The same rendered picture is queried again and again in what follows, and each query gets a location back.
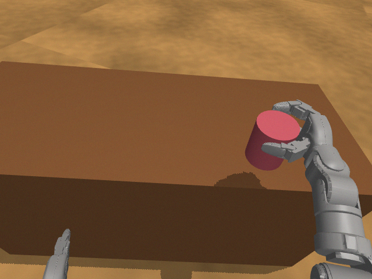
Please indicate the right robot arm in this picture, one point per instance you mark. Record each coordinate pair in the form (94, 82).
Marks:
(339, 226)

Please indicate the right robot hand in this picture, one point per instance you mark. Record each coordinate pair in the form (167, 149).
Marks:
(315, 131)

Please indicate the can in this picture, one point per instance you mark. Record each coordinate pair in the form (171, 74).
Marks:
(270, 126)

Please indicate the left robot hand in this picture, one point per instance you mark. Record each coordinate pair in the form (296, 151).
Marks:
(57, 265)

